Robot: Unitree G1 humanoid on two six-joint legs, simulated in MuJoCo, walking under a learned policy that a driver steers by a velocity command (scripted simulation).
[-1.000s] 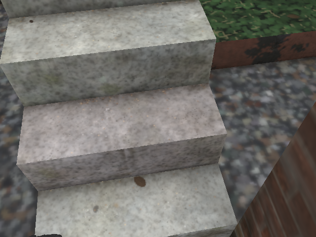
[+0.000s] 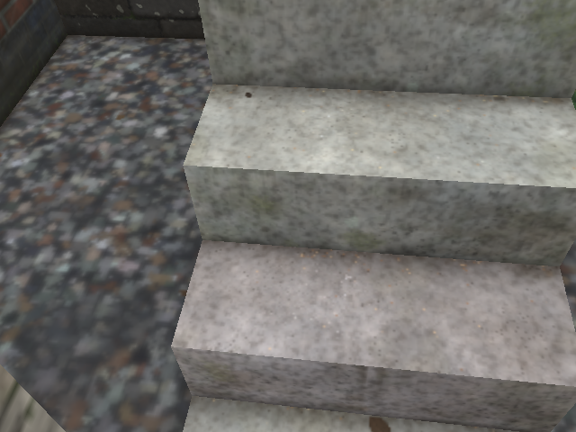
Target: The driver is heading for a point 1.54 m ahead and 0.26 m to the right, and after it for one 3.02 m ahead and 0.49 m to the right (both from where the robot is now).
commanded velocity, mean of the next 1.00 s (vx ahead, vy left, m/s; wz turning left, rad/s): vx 0.50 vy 0.00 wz -0.19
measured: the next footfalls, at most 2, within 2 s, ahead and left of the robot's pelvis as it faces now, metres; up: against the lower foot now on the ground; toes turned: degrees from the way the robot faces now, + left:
right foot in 0.02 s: +0.03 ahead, -0.08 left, +0.00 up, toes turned -4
left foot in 1.38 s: +0.07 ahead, +0.09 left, +0.00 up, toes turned -15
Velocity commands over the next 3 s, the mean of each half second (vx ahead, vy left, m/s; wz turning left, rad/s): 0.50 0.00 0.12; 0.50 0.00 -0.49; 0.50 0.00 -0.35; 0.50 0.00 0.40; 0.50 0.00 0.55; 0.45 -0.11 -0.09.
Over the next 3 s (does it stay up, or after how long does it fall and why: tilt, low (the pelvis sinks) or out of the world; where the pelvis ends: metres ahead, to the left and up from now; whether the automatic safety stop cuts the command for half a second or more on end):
stays up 0.03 0.00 0.00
